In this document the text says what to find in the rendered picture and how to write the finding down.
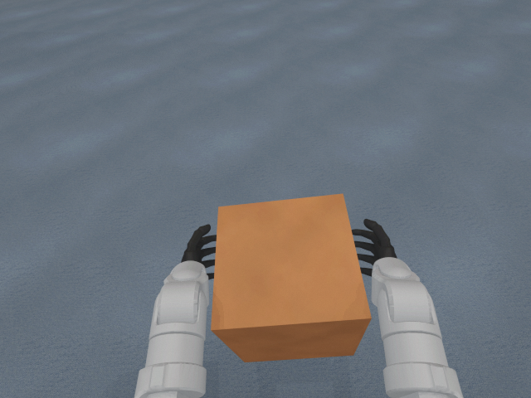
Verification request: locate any robot left hand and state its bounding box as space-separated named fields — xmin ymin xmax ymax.
xmin=181 ymin=224 xmax=217 ymax=280

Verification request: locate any carton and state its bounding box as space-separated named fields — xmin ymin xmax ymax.
xmin=211 ymin=194 xmax=372 ymax=362

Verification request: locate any robot right hand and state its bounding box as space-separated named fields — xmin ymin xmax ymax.
xmin=352 ymin=219 xmax=397 ymax=277

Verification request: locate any robot right forearm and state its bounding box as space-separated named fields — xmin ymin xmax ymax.
xmin=372 ymin=257 xmax=464 ymax=398

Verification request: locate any robot left forearm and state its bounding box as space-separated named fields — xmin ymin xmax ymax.
xmin=134 ymin=260 xmax=209 ymax=398

